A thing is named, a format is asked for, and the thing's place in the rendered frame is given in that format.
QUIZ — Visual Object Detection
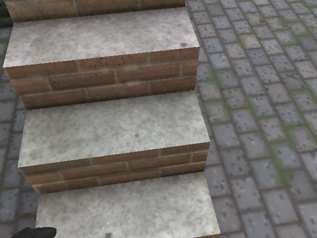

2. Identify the left robot hand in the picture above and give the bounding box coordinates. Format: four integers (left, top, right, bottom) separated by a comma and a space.
12, 227, 56, 238

